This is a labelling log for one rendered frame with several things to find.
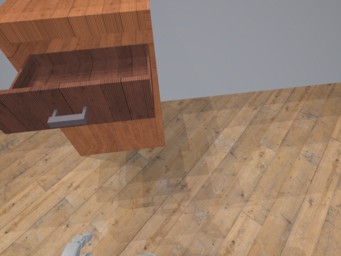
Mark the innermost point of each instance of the handle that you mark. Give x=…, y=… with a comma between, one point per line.
x=67, y=120

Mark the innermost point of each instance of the drawer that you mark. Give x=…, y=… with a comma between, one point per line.
x=115, y=83

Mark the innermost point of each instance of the robot left hand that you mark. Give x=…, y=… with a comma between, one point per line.
x=73, y=248

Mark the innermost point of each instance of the cabinet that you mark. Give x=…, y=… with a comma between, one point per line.
x=46, y=26

